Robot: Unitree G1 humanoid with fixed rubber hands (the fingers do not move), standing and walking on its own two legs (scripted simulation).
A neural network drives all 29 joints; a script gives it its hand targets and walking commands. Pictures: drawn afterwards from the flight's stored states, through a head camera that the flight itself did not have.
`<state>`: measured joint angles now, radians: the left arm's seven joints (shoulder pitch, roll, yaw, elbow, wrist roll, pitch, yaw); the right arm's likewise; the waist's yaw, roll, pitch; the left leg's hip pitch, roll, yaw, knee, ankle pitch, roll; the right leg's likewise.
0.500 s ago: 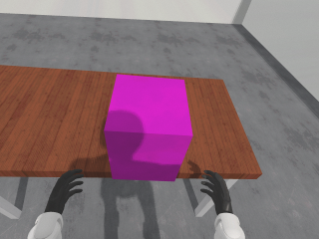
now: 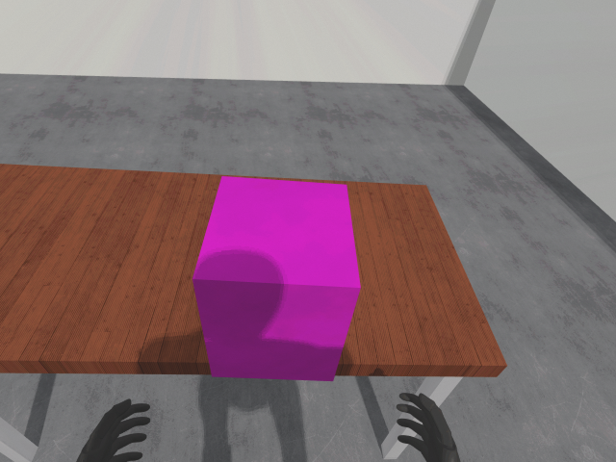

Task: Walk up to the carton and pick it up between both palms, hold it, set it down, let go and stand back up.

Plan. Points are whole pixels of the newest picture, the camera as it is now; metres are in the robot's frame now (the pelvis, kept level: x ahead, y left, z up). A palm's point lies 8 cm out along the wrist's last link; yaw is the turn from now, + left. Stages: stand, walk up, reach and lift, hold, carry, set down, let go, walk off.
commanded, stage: set down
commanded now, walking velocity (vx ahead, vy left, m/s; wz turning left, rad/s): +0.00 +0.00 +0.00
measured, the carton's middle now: (278, 281) +0.40 +0.05 +0.00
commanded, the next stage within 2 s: let go in 0.40 s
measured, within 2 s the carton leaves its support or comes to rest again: neither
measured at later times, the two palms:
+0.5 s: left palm out of the picture +0.12 +0.25 -0.08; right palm out of the picture +0.14 -0.19 -0.08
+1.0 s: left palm out of the picture +0.12 +0.23 -0.08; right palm out of the picture +0.13 -0.22 -0.08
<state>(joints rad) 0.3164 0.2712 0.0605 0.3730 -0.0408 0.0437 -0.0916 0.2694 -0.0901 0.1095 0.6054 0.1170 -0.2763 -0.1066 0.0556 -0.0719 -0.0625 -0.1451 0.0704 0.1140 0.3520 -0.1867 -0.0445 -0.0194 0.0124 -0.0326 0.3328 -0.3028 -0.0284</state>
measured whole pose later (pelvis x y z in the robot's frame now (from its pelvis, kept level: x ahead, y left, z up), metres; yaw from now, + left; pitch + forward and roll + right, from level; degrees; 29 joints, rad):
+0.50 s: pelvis -0.02 +0.00 +0.00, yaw +1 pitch -1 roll +1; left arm 0.26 0.26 0.05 0.43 0.04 0.22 -0.05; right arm 0.15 -0.08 0.02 0.83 0.02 -0.24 -0.05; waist 0.02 -0.08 -0.02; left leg -0.18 0.07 0.10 0.40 -0.19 -0.04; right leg -0.06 0.01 -0.05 0.41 -0.32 -0.03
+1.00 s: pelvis -0.03 +0.00 -0.01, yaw +0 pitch -1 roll +1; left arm 0.26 0.23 -0.01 0.45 0.03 0.15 0.01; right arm 0.11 -0.14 -0.05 0.88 0.01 -0.22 0.04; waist 0.00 -0.07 -0.04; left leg -0.22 0.07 0.11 0.44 -0.19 -0.03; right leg -0.11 0.01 -0.03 0.46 -0.33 -0.03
